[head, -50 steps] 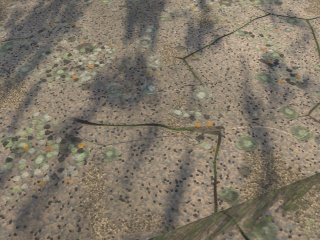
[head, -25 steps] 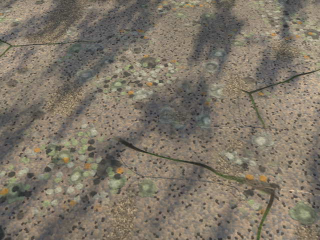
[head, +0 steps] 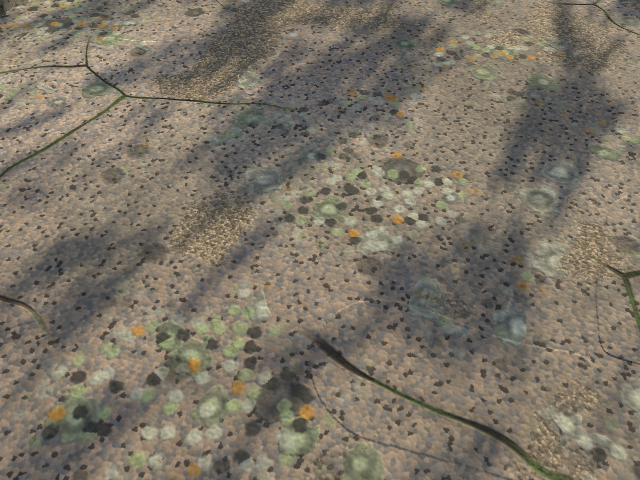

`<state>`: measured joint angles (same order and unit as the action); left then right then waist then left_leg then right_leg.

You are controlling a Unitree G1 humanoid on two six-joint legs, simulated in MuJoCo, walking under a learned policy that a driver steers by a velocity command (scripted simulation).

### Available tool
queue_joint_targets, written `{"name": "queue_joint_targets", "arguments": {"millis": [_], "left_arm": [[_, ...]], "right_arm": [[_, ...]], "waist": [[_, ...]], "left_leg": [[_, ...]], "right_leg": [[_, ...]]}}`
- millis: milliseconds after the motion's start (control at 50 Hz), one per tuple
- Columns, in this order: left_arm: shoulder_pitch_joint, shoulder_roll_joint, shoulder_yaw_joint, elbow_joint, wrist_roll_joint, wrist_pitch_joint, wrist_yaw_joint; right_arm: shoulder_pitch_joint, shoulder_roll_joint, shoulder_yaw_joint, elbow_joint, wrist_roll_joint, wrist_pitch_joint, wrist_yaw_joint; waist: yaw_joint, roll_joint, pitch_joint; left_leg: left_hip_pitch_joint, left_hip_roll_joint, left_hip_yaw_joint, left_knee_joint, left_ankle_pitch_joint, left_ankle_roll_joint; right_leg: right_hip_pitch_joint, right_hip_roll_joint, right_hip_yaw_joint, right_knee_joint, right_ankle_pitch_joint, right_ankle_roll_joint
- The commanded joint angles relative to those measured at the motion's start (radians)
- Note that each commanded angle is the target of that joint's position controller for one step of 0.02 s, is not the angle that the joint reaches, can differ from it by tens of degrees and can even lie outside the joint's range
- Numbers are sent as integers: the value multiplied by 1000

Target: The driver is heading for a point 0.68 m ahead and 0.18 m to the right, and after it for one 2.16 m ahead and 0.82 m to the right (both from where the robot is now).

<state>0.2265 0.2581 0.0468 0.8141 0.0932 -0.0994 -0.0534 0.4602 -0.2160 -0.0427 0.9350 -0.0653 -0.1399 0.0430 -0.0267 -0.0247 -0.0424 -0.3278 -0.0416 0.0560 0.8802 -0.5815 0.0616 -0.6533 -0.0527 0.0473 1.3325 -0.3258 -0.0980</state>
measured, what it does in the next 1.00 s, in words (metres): goes down, turning right: right foot 0.18 m lower, then left foot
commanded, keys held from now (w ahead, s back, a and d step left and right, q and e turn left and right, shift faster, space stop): w+e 1.00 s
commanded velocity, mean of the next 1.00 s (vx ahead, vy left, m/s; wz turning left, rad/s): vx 0.50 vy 0.00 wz -0.46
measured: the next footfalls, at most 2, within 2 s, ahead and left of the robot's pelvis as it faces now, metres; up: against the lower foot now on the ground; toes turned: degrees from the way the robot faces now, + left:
right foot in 0.24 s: +0.30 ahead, -0.11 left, -0.18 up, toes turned -5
left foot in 0.62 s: +0.54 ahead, +0.06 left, -0.18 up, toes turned -24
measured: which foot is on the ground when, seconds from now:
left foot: down 0.00-0.24, up 0.26-0.60, down 0.62-1.00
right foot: up 0.00-0.22, down 0.24-0.64, up 0.66-1.00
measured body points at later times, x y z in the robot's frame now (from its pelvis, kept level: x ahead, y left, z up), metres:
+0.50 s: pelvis +0.28 -0.03 -0.14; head +0.31 -0.04 +0.31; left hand +0.38 +0.21 -0.27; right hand +0.42 -0.31 -0.23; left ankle +0.47 +0.12 -0.81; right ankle +0.26 -0.10 -0.87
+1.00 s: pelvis +0.52 -0.06 -0.13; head +0.55 -0.07 +0.32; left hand +0.82 +0.04 -0.22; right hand +0.39 -0.32 -0.24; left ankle +0.50 +0.07 -0.87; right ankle +0.56 -0.29 -0.80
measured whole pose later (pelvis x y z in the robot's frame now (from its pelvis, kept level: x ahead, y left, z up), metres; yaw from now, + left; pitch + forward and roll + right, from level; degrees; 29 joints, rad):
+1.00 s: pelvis +0.52 -0.06 -0.13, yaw -32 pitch +3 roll +1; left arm 0.10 0.27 0.09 0.69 -0.02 -0.02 -0.02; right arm 0.36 -0.24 -0.10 0.83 0.00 -0.09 -0.02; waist -0.08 -0.05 -0.01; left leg -0.07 0.02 0.15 0.30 -0.28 0.01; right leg -0.74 -0.07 0.07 0.83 -0.01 -0.01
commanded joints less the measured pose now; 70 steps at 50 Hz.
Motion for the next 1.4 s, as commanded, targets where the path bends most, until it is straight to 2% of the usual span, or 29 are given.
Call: {"name": "queue_joint_targets", "arguments": {"millis": [20,60,80,100,180,220,240,260,300,320,340,380,440,500,600,620,640,660,680,720,800,1060,1140,1160,1180,1200,1220,1280,1400], "left_arm": [[97,-69,-49,-33,69,3,-24],[47,-44,-41,-34,9,3,-29],[-88,22,-7,-98,-179,18,5],[-167,28,-17,-127,-196,24,19],[-208,-1,-21,-128,-143,31,-28],[126,52,22,-13,-131,32,-34],[319,90,40,47,-100,41,-25],[311,137,37,58,-83,38,-20],[240,130,47,-3,-105,67,5],[209,214,70,15,-111,56,28],[94,146,51,-22,-104,50,38],[-63,97,28,-68,-92,39,60],[-60,116,42,-93,-104,27,80],[65,115,50,-58,-123,44,92],[107,82,53,-82,-133,63,88],[80,46,43,-99,-125,58,82],[86,-27,24,-120,-118,51,77],[146,6,21,-164,-132,39,75],[143,95,43,-142,-126,35,72],[13,104,55,-160,-112,49,69],[4,56,54,-166,-110,73,53],[-312,21,33,-249,-122,58,-1],[-106,101,81,-214,-117,60,-7],[70,154,110,-168,-113,62,6],[157,273,127,-148,-113,52,21],[235,243,105,-151,-106,46,27],[204,176,85,-139,-93,44,27],[-1,75,50,-147,-95,28,26],[0,87,54,-79,-83,-13,38]], "right_arm": [[-198,93,66,-131,-35,-7,-42],[-133,14,71,-119,-50,-24,-66],[-127,-149,-1,-77,134,-6,-96],[-63,-170,-1,-58,143,4,-107],[61,-76,1,-18,95,49,-90],[-32,-75,-7,-24,79,60,-73],[-61,-84,-17,-41,78,43,-55],[79,16,11,-74,56,21,-28],[-14,-97,-1,-178,72,-8,-33],[-53,-87,1,-226,113,-25,-43],[-163,-109,-10,-238,107,-10,-75],[-184,-94,-15,-241,71,43,-103],[-270,-72,-20,-270,28,45,-100],[-385,-24,-9,-303,67,44,-82],[-386,-102,-48,-332,81,16,-58],[-280,-135,-64,-313,71,8,-60],[-114,-190,-81,-286,50,9,-67],[-14,-256,-102,-254,45,12,-57],[-63,-181,-87,-282,65,12,-58],[-166,-129,-70,-295,59,31,-65],[-235,-101,-61,-271,56,30,-53],[-108,-213,-98,-152,85,52,-66],[-137,-262,-108,-152,101,71,-75],[-120,-232,-94,-152,96,66,-79],[-68,-104,-44,-206,54,46,-64],[-67,-124,-34,-198,83,5,-46],[-165,-195,-57,-211,127,-5,-38],[-218,-186,-59,-198,86,15,-50],[-239,-122,-46,-202,90,74,-53]], "waist": [[68,12,98],[55,51,56],[67,46,97],[33,21,104],[-48,58,122],[110,55,15],[207,-67,-48],[87,-243,-136],[120,-145,-254],[67,-64,-265],[37,48,-149],[-57,56,23],[-34,-14,11],[33,-46,-27],[12,-70,-41],[-42,-64,-89],[-90,86,-206],[-64,412,-271],[-68,282,-178],[-45,118,-27],[21,134,15],[-63,117,100],[83,151,-29],[161,113,-121],[125,-164,-222],[144,-180,-398],[168,-102,-283],[60,-26,-77],[19,-27,36]], "left_leg": [[-309,169,-180,-280,257,173],[-487,100,-37,-229,72,97],[-483,132,-92,-270,165,107],[-422,159,-115,-210,153,97],[47,201,-114,71,244,62],[49,189,-62,421,577,58],[-160,79,36,884,446,18],[-618,51,-13,1145,-185,-14],[-767,95,-114,1120,-111,-37],[-841,110,-186,883,140,-30],[-834,136,-167,796,237,-44],[-625,178,-206,484,308,-139],[-255,137,-129,65,515,-161],[-122,55,-102,-157,631,-158],[-15,23,-125,-399,451,-73],[165,88,-164,-398,444,-25],[469,281,-381,-424,414,62],[617,467,-827,-528,162,195],[574,465,-833,-559,27,190],[367,366,-548,-575,193,125],[153,287,-282,-669,473,109],[359,333,14,-641,655,68],[350,298,136,-289,1260,14],[144,270,143,-57,1147,-16],[-331,133,122,346,307,-76],[-456,50,-101,527,-12,-66],[-537,104,-134,559,76,-51],[-403,210,-125,370,266,-43],[-413,193,-153,179,488,-70]], "right_leg": [[-24,-73,49,-311,617,-32],[331,-35,-50,-515,962,7],[339,61,-49,-592,841,38],[338,59,-31,-627,792,51],[127,8,-20,-923,816,30],[418,-3,-37,-1062,831,-45],[719,-26,-31,-1040,944,-121],[1104,-139,133,-655,1142,-183],[1074,-219,384,-774,795,-301],[1010,-310,597,-924,201,-339],[801,-307,696,-1030,-38,-300],[372,-247,591,-1058,148,-287],[95,-28,271,-1033,374,-197],[154,-9,268,-1015,313,-176],[351,-17,409,-864,93,-112],[273,25,366,-732,107,-74],[65,130,213,-415,-41,-13],[-197,173,147,-173,-271,17],[-296,106,167,-52,-212,38],[-282,41,106,-46,-27,54],[-134,-13,64,-146,82,80],[-96,-2,-68,-650,243,50],[304,133,-189,-785,151,-46],[639,111,-101,-808,223,-92],[1050,-198,414,-835,182,-246],[1122,-339,770,-1003,112,-334],[1056,-300,574,-995,208,-269],[642,-186,238,-1032,422,-173],[490,-152,12,-1164,513,-134]]}}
